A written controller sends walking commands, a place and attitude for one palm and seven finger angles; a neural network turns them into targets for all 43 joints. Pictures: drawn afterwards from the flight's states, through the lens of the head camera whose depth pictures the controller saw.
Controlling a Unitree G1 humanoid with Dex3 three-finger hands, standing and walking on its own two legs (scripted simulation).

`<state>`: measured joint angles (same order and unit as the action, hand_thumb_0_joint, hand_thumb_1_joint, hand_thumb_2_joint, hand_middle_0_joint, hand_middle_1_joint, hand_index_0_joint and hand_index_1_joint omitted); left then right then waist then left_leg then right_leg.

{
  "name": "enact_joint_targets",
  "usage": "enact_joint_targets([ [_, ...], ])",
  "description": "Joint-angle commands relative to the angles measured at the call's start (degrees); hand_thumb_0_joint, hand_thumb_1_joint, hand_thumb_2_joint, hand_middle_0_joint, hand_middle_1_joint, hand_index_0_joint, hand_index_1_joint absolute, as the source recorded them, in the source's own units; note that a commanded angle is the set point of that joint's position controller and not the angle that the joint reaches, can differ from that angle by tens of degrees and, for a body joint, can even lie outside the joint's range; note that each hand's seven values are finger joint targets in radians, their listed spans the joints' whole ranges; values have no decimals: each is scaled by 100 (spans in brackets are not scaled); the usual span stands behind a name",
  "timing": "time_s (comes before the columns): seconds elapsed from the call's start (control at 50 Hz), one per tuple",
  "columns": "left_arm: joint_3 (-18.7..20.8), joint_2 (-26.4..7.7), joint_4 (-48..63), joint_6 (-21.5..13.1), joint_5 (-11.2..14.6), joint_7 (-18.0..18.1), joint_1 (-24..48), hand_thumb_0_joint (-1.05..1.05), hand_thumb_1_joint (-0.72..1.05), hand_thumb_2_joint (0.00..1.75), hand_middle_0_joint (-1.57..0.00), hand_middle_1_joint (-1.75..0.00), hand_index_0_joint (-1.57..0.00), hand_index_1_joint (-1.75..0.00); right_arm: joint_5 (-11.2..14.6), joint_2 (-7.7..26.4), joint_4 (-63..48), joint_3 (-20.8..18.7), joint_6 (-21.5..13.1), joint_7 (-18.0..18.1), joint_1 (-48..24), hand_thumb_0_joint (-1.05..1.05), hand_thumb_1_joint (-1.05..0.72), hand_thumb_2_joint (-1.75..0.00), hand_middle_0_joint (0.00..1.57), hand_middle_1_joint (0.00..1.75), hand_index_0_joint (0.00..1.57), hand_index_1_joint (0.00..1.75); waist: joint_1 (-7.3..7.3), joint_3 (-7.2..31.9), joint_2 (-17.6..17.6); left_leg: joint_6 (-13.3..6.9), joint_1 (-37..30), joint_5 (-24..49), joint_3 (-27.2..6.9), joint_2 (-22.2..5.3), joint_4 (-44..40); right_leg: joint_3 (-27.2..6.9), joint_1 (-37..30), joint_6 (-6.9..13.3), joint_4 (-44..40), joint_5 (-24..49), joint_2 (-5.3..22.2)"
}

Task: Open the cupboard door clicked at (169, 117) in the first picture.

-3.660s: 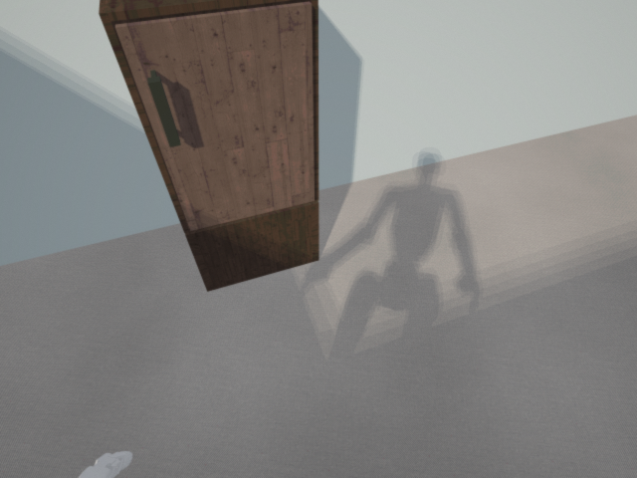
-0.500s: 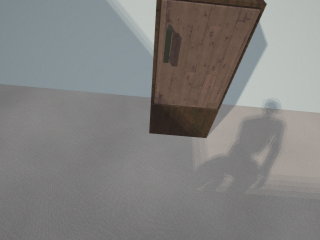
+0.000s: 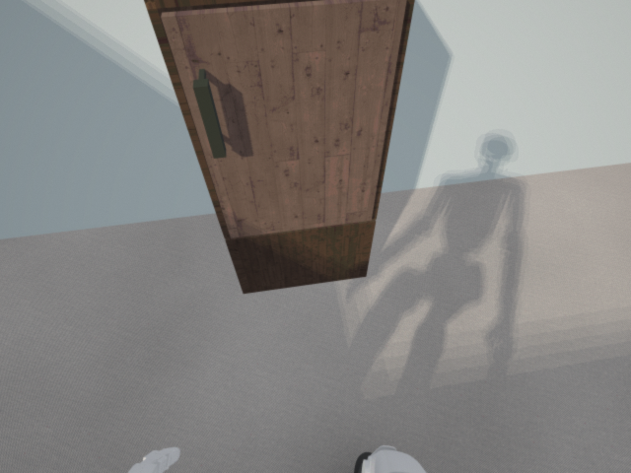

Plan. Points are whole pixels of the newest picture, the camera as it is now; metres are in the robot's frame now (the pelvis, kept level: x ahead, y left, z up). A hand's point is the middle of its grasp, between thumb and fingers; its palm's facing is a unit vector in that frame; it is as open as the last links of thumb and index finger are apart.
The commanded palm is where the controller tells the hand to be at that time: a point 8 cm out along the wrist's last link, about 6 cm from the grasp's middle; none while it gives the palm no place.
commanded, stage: take the last steps up to it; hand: left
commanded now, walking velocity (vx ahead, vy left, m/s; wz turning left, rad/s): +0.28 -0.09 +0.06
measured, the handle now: (211, 114) +0.72 +0.19 +0.03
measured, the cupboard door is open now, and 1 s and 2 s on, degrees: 0 0 0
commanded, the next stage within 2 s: come to a stop and stand still in 0.30 s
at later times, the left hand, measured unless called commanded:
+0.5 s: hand out of the picture +0.10 +0.11 -0.17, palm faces +0.18 -0.98 -0.11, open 7.4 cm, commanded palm none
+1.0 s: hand (255, 449) +0.18 +0.09 -0.13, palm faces +0.11 -0.95 -0.28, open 7.4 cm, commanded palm none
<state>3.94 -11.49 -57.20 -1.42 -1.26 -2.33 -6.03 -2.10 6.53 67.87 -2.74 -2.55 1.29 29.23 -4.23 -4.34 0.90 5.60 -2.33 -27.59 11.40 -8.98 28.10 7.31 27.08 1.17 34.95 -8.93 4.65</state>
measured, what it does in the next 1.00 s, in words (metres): walks ahead: left foot, then right foot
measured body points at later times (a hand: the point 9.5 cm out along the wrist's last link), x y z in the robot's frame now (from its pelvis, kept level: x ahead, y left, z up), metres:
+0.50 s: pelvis +0.17 -0.03 +0.01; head +0.17 +0.00 +0.46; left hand +0.10 +0.16 -0.16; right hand +0.29 -0.24 -0.12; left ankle +0.21 +0.06 -0.72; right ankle +0.11 -0.12 -0.71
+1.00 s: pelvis +0.15 -0.11 +0.02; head +0.15 -0.14 +0.47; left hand +0.17 +0.14 -0.11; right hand +0.21 -0.35 -0.15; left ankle +0.17 +0.05 -0.67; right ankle +0.17 -0.21 -0.72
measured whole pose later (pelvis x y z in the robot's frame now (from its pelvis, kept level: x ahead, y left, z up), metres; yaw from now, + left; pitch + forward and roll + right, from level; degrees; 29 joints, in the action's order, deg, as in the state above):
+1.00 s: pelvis +0.15 -0.11 +0.02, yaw +2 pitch -1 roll +3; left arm 2.2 -9.0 -58.0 0.9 -1.6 1.4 -15.7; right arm -1.5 13.5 60.5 -4.6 4.5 0.2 11.7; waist 1.5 0.1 2.1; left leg 0.8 23.2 -22.4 2.6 -2.0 48.4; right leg 3.0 15.0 0.8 33.2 -17.0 3.7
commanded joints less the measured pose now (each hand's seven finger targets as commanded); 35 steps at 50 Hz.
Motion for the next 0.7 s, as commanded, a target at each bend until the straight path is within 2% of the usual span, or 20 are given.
enact_joint_targets([
  [0.0,342,-1607,-614,-189,53,224,-2785,0,90,90,-20,-30,-20,-30,198,582,-727,-42,-64,-27,-155,0,-90,-90,20,30,20,30,1198,2128,-1941,-636,3361,-816,-844,630,4605,-3191,-4295,862,-1527,743,2002],
  [0.02,325,-1380,-508,-160,62,277,-2219,0,90,90,-20,-30,-20,-30,228,596,-744,-100,-8,-34,-322,0,-90,-90,20,30,20,30,1017,1707,-1526,-731,3319,-317,-1144,353,5071,-2851,-3549,888,-1788,19,1962],
  [0.04,240,-1071,-373,-162,42,277,-1681,0,90,90,-20,-30,-20,-30,189,495,-736,-119,-17,-66,-605,0,-90,-90,20,30,20,30,922,1115,-1316,-706,3570,169,-1126,178,5217,-2485,-2883,825,-1870,-166,1733],
  [0.06,136,-806,-268,-167,48,295,-1277,0,90,90,-20,-30,-20,-30,145,547,-728,-123,3,-64,-711,0,-90,-90,20,30,20,30,714,682,-791,-698,3568,511,-1184,24,5116,-2117,-2264,799,-1891,-318,1601],
  [0.08,62,-564,-222,-209,37,308,-1009,0,90,90,-20,-30,-20,-30,91,472,-694,-116,42,-62,-698,0,-90,-90,20,30,20,30,521,460,-544,-676,3352,754,-1164,-44,4853,-1622,-1729,698,-1976,-75,1439],
  [0.12,-26,-328,-234,-270,-3,334,-846,0,90,90,-20,-30,-20,-30,51,314,-597,-105,152,-79,-417,0,-90,-90,20,30,20,30,229,317,-491,-611,2983,969,-1056,-13,4356,-978,-1117,617,-2193,223,1187],
  [0.16,-50,-145,-249,-294,-32,354,-923,0,90,90,-20,-30,-20,-30,24,252,-607,-98,231,-84,-381,0,-90,-90,20,30,20,30,133,204,-654,-541,2952,1067,-944,-2,3956,-719,-868,684,-2333,285,1096],
  [0.26,-96,-239,-404,-318,-33,357,-1274,0,90,90,-20,-30,-20,-30,50,286,-953,-53,207,-151,-1241,0,-90,-90,20,30,20,30,301,80,-480,-458,3127,1091,-781,44,2490,-817,-1346,938,-2410,660,1140],
  [0.32,-72,-364,-513,-313,-43,348,-1517,0,90,90,-20,-30,-20,-30,69,303,-1066,-17,125,-171,-1616,0,-90,-90,20,30,20,30,438,154,-407,-497,2990,991,-656,155,1613,-866,-1874,998,-2178,1098,1197],
  [0.36,-71,-382,-589,-292,-28,341,-1664,0,90,90,-20,-30,-20,-30,77,312,-1079,4,78,-160,-1772,0,-90,-90,20,30,20,30,495,137,-422,-555,2738,996,-558,264,1216,-849,-2005,969,-2030,1314,1184],
  [0.4,-113,-282,-668,-245,19,356,-1662,0,90,90,-20,-30,-20,-30,75,312,-965,62,41,-102,-1680,0,-90,-90,20,30,20,30,413,140,-251,-560,2094,1459,-506,397,495,-656,-1944,773,-1599,1886,939],
  [0.42,-151,-160,-691,-208,41,381,-1636,0,90,90,-20,-30,-20,-30,82,341,-813,78,6,-59,-1388,0,-90,-90,20,30,20,30,299,259,-40,-560,1408,2506,-575,401,-57,-424,-1763,526,-1042,2302,720],
  [0.44,-208,12,-684,-184,65,407,-1781,0,90,90,-20,-30,-20,-30,72,592,-711,76,-57,12,-999,0,-90,-90,20,30,20,30,236,711,495,-731,522,4621,-1026,-61,-191,-206,-1530,171,-387,2059,381],
  [0.46,-281,189,-683,-155,117,449,-1975,0,90,90,-20,-30,-20,-30,103,847,-668,65,-52,93,-929,0,-90,-90,20,30,20,30,322,1010,910,-1160,-125,6747,-1612,-807,54,-106,-1103,-134,-202,765,100],
  [0.48,-311,224,-711,-95,110,493,-2100,0,90,90,-20,-30,-20,-30,165,931,-648,64,19,127,-1038,0,-90,-90,20,30,20,30,394,990,1023,-1474,-50,7470,-1663,-1181,-83,-168,-1160,-222,-127,-1217,3],
  [0.5,-291,106,-765,-2,102,517,-2105,0,90,90,-20,-30,-20,-30,189,939,-642,106,57,181,-1319,0,-90,-90,20,30,20,30,461,830,1297,-1567,181,7473,-1723,-1162,-376,-281,-1184,-281,49,-1838,8],
  [0.52,-276,18,-738,79,89,526,-1976,0,90,90,-20,-30,-20,-30,202,906,-670,99,90,218,-1516,0,-90,-90,20,30,20,30,478,432,1136,-1584,476,7340,-1696,-1135,-553,-390,-1068,-299,246,-1988,47],
  [0.56,-200,-87,-610,195,44,514,-1794,0,90,90,-20,-30,-20,-30,193,971,-709,27,149,256,-1495,0,-90,-90,20,30,20,30,417,239,774,-1648,542,7293,-1714,-1166,-676,-506,-747,-285,795,-2040,37],
  [0.64,-42,-36,-363,327,10,488,-1687,0,90,90,-20,-30,-20,-30,127,1202,-921,-218,273,254,-1689,0,-90,-90,20,30,20,30,391,814,272,-1840,429,6502,-1590,-1333,-560,-653,-393,-281,1877,-2186,-49],
  [0.68,14,26,-218,373,-5,470,-1562,0,90,90,-20,-30,-20,-30,100,1229,-1025,-263,312,213,-1817,0,-90,-90,20,30,20,30,399,986,250,-1782,681,5699,-1412,-1226,-574,-683,-388,-291,2236,-2048,-106],
])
